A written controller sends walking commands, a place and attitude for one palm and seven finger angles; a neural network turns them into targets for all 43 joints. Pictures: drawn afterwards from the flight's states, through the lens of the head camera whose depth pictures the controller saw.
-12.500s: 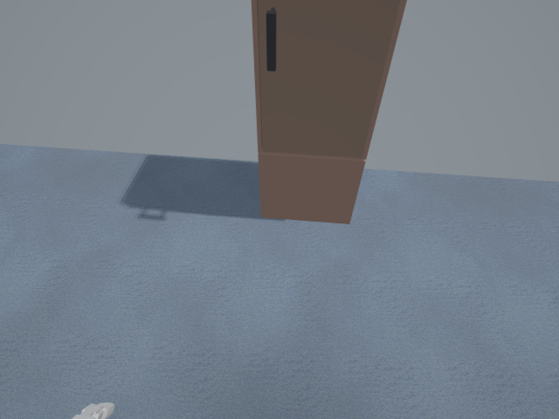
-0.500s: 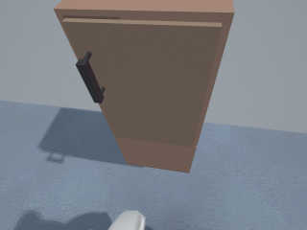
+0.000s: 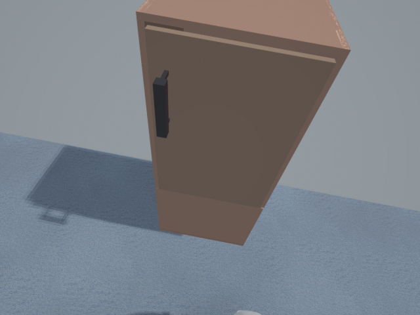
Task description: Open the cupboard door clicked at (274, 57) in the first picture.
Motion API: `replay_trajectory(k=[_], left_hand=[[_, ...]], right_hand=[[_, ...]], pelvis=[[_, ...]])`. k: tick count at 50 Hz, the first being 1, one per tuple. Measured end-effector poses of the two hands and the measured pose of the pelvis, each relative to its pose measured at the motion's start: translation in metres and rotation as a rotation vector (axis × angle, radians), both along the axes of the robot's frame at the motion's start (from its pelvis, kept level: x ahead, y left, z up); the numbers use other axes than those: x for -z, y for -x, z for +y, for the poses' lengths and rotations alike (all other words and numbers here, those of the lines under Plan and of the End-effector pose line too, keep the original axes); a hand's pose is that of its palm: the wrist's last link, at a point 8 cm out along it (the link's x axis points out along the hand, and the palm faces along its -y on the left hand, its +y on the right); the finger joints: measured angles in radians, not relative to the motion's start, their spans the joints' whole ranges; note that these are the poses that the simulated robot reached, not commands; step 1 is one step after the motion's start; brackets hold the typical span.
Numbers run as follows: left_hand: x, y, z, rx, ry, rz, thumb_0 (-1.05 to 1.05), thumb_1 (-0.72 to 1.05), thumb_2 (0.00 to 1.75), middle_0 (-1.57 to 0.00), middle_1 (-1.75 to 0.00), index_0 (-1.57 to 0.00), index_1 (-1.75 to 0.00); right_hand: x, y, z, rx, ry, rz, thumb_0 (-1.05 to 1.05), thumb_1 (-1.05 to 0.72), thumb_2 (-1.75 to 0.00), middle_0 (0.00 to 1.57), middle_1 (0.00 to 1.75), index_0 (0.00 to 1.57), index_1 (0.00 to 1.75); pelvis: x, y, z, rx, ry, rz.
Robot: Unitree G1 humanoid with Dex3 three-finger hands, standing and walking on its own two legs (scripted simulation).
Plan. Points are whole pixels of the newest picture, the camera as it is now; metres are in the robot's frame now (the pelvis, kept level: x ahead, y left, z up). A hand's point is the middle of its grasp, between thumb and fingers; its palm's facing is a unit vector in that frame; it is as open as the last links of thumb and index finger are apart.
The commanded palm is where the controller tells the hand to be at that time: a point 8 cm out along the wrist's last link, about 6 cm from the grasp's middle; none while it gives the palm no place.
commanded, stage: come to a stop and stand still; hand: left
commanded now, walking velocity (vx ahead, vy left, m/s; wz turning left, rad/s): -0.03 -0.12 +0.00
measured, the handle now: (164, 104) +0.55 +0.15 +0.07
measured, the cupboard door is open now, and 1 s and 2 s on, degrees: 0 0 0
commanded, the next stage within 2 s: look again from close up in 0.68 s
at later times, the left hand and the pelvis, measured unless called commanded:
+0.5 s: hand out of the picture +0.10 +0.10 -0.18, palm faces +0.06 -0.98 -0.17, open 7.2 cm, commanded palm none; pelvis +0.01 -0.07 -0.01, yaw +1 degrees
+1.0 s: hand out of the picture -0.03 +0.12 -0.19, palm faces +0.03 -0.98 -0.19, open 7.4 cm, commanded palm none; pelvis +0.00 -0.04 -0.01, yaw -1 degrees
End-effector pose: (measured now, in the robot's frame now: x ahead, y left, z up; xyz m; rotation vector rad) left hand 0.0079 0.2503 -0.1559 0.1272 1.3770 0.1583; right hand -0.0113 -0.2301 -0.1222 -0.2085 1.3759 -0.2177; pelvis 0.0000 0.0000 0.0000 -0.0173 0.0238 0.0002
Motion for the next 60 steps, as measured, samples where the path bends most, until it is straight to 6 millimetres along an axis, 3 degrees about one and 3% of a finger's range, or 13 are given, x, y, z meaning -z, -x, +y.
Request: replay_trajectory(k=[7, 12, 15, 19, 27, 35, 40, 47, 53, 60], left_hand=[[0.002, -0.039, -0.03, 0.081, 0.027, -0.009, 0.01, 0.91, 0.9, -0.2, -0.3, -0.19, -0.3], [0.0, -0.079, -0.063, 0.117, 0.015, -0.114, 0.01, 0.91, 0.9, -0.2, -0.3, -0.19, -0.3], [-0.007, -0.089, -0.083, 0.123, 0.003, -0.152, 0.01, 0.91, 0.9, -0.2, -0.3, -0.19, -0.3], [-0.013, -0.092, -0.098, 0.084, -0.001, -0.199, 0.0, 0.92, 0.9, -0.2, -0.3, -0.2, -0.3], [-0.003, -0.07, -0.095, 0.008, -0.009, -0.173, -0.03, 0.95, 0.9, -0.2, -0.3, -0.2, -0.3], [-0.004, -0.017, -0.09, -0.01, -0.023, -0.017, -0.01, 0.93, 0.9, -0.2, -0.3, -0.2, -0.3], [-0.005, 0.014, -0.097, -0.02, -0.018, 0.07, 0.0, 0.92, 0.9, -0.2, -0.3, -0.19, -0.3], [-0.002, 0.042, -0.091, 0.003, -0.011, 0.101, 0.0, 0.91, 0.9, -0.2, -0.3, -0.2, -0.3], [0.004, 0.035, -0.077, 0.006, 0.005, 0.033, 0.01, 0.9, 0.9, -0.2, -0.3, -0.2, -0.3], [0.003, 0.024, -0.06, 0.031, 0.007, -0.026, 0.01, 0.9, 0.9, -0.2, -0.3, -0.2, -0.3]], right_hand=[[0.001, 0.059, -0.003, 0.099, -0.011, 0.137, 0.0, -0.91, -0.9, 0.2, 0.3, 0.2, 0.3], [0.019, 0.084, -0.016, 0.146, -0.07, 0.207, 0.0, -0.9, -0.9, 0.2, 0.3, 0.2, 0.3], [0.029, 0.082, -0.026, 0.149, -0.103, 0.219, 0.0, -0.9, -0.9, 0.2, 0.3, 0.2, 0.3], [0.034, 0.057, -0.035, 0.106, -0.12, 0.184, 0.0, -0.9, -0.9, 0.2, 0.3, 0.2, 0.3], [0.034, -0.01, -0.048, 0.026, -0.094, 0.032, 0.0, -0.91, -0.9, 0.2, 0.3, 0.2, 0.3], [0.029, -0.035, -0.064, -0.011, -0.067, -0.002, 0.01, -0.93, -0.9, 0.2, 0.3, 0.2, 0.3], [0.03, -0.04, -0.064, -0.019, -0.076, 0.001, 0.01, -0.92, -0.9, 0.2, 0.3, 0.2, 0.3], [0.035, -0.051, -0.051, -0.014, -0.076, -0.094, 0.0, -0.91, -0.9, 0.2, 0.3, 0.2, 0.3], [0.03, -0.043, -0.036, -0.028, -0.066, -0.127, 0.0, -0.93, -0.9, 0.2, 0.3, 0.2, 0.3], [0.027, -0.018, -0.023, -0.028, -0.068, -0.1, 0.0, -0.93, -0.9, 0.2, 0.3, 0.2, 0.3]], pelvis=[[0.001, -0.001, -0.013, 0.02, -0.004, 0.003], [0.011, -0.002, -0.037, 0.022, -0.034, 0.001], [0.011, -0.004, -0.048, 0.012, -0.021, -0.016], [0.009, -0.007, -0.059, -0.017, -0.021, -0.029], [0.01, -0.01, -0.069, -0.018, -0.01, -0.05], [0.006, -0.014, -0.071, -0.008, -0.018, -0.039], [0.005, -0.016, -0.07, -0.002, -0.017, -0.032], [0.012, -0.004, -0.051, 0.012, -0.006, -0.046], [0.013, 0.004, -0.036, 0.012, -0.013, -0.068], [0.011, 0.015, -0.025, 0.01, -0.019, -0.056]])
